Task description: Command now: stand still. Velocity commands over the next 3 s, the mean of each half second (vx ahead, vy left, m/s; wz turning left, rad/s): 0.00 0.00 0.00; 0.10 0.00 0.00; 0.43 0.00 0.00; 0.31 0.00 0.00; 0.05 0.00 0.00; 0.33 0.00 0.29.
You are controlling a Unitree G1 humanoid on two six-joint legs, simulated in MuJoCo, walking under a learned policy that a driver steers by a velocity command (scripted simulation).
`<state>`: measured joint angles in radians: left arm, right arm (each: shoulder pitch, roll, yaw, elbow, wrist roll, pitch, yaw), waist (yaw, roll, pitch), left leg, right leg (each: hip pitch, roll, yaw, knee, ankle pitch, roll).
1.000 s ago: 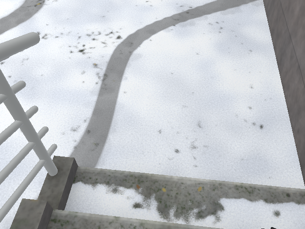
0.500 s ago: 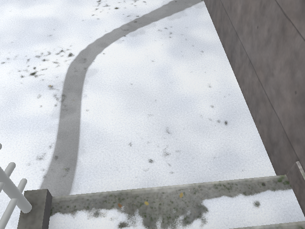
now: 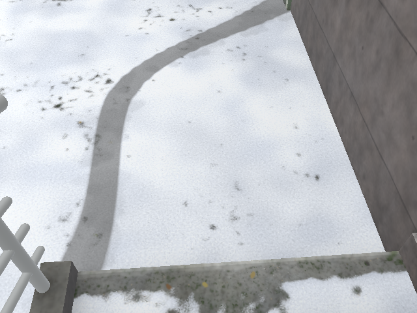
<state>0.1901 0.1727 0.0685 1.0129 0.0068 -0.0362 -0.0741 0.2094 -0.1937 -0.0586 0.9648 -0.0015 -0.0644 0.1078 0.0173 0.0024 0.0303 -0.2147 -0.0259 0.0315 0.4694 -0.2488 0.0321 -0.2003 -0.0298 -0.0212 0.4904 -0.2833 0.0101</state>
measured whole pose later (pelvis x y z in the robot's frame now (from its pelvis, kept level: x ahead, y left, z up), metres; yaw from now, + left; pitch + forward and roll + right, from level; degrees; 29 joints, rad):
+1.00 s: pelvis +0.06 +0.00 -0.02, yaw +0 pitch -2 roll +0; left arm 0.44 0.16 0.10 1.14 0.06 -0.06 -0.02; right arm 0.34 -0.14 -0.09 1.10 -0.07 -0.11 0.00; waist 0.02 -0.01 0.02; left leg -0.18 -0.03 0.04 0.65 -0.44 0.09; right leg -0.15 -0.02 -0.01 0.67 -0.48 -0.13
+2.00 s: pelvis +0.58 -0.01 -0.29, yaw +0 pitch +1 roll -2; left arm 0.53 0.12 -0.02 1.08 0.03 -0.05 -0.09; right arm 0.15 -0.22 -0.02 0.95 -0.05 -0.07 0.08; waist 0.09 0.03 0.00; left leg -0.32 0.01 0.05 0.38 -0.07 0.03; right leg -0.41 0.01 0.00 1.72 -0.89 0.05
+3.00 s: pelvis +0.86 -0.01 -0.37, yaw +11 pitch +1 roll +2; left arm 0.00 0.16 0.01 0.81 -0.01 -0.10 -0.01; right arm 0.58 -0.08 -0.01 1.12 0.02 -0.11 -0.01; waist -0.11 -0.04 -0.01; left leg -0.09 -0.12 -0.06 0.85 -0.77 0.07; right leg -0.62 -0.06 0.10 0.61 0.29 -0.01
